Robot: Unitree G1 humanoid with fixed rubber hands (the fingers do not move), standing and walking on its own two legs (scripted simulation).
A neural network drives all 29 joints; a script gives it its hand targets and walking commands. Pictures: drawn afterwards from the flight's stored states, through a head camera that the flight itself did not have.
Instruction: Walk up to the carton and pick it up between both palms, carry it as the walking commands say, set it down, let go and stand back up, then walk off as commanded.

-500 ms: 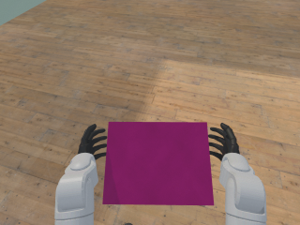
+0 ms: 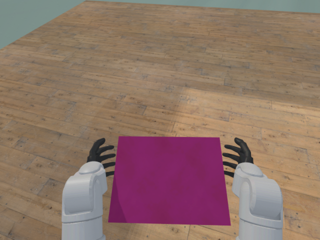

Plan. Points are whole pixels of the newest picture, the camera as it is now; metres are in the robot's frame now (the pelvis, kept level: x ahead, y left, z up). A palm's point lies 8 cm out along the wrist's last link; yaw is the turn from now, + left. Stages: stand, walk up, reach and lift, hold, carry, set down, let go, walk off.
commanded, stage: carry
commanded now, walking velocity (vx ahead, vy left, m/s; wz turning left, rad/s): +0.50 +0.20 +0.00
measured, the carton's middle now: (168, 182) +0.29 +0.00 -0.03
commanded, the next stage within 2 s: none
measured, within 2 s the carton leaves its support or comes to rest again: neither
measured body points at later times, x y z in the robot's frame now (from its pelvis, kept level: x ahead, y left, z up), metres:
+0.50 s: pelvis +0.32 +0.12 +0.01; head +0.36 +0.12 +0.45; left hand +0.62 +0.27 +0.06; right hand +0.60 -0.07 +0.07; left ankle +0.32 +0.20 -0.74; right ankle +0.27 +0.02 -0.68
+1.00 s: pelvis +0.65 +0.16 +0.02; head +0.68 +0.14 +0.47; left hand +0.93 +0.33 +0.09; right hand +0.95 -0.01 +0.08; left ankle +0.74 +0.33 -0.68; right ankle +0.58 +0.06 -0.74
